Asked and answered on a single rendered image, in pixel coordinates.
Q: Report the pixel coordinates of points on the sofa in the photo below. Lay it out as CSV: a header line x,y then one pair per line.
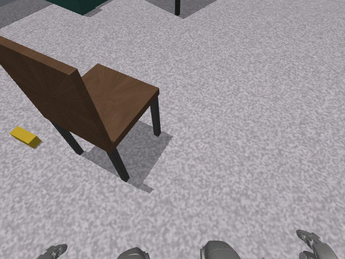
x,y
78,6

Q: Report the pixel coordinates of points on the chair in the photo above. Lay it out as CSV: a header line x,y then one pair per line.
x,y
101,107

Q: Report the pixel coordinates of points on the carton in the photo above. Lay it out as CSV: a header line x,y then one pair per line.
x,y
25,137

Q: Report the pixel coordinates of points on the left robot hand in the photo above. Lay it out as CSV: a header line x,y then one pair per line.
x,y
53,252

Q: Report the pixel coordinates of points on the right robot hand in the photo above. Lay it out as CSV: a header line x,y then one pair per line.
x,y
321,250

